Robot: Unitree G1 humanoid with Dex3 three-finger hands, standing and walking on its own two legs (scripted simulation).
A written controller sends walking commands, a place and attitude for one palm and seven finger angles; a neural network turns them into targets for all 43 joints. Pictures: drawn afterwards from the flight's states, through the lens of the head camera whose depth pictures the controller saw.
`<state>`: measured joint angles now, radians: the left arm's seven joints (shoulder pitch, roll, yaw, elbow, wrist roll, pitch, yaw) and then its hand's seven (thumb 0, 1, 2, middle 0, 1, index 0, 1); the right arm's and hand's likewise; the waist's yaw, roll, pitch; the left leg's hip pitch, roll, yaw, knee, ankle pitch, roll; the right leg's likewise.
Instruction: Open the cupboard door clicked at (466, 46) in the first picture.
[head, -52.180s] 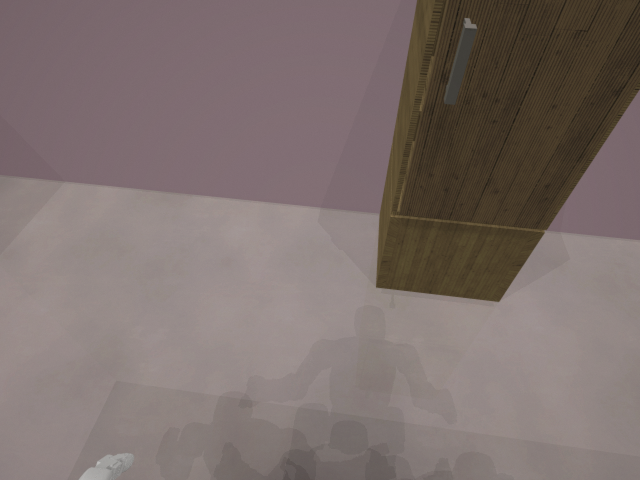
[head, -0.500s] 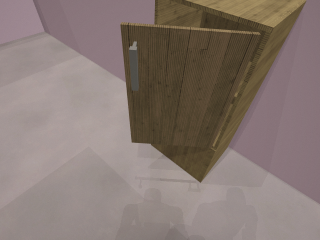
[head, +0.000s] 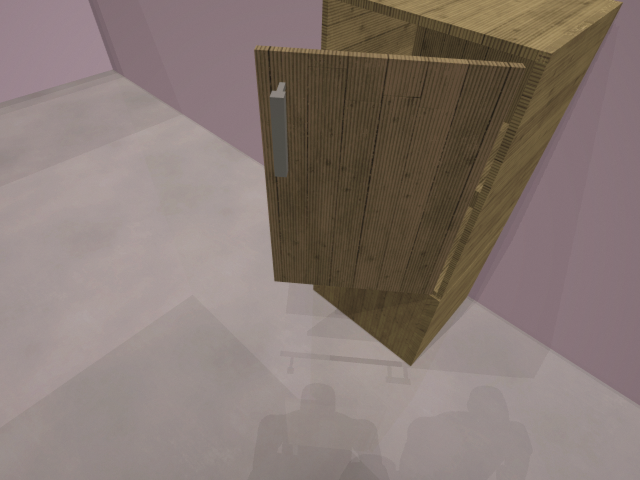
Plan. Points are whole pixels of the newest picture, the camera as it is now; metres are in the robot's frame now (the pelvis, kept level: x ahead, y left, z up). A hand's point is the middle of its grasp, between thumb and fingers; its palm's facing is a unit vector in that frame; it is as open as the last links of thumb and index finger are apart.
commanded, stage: come to a stop and stand still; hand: left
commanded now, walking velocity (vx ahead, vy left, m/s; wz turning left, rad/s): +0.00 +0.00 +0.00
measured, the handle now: (281, 130) +0.63 +0.12 +0.12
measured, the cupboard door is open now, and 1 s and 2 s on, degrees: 38 38 38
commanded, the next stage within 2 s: look again from close up in 0.06 s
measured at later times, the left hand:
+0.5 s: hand out of the picture +0.02 +0.18 -0.18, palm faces +0.05 -0.97 -0.22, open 7.3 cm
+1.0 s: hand out of the picture +0.01 +0.17 -0.19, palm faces -0.03 -0.99 -0.14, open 7.3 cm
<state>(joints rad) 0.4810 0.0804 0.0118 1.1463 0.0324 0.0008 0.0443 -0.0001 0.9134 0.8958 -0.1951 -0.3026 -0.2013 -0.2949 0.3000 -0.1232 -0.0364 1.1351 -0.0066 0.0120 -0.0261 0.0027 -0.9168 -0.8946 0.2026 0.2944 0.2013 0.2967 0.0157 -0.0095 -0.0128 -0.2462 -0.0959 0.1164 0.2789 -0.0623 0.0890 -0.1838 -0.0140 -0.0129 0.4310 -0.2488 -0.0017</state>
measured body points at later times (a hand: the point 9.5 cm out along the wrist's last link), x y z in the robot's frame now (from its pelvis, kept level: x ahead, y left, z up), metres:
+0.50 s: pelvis +0.00 +0.00 -0.02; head -0.01 +0.00 +0.43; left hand +0.02 +0.23 -0.17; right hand +0.01 -0.22 -0.18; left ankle +0.08 +0.03 -0.74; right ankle -0.02 -0.11 -0.74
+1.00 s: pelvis +0.03 +0.00 -0.01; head +0.05 +0.02 +0.44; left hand +0.01 +0.22 -0.17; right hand +0.06 -0.24 -0.15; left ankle +0.08 +0.03 -0.74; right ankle -0.02 -0.12 -0.73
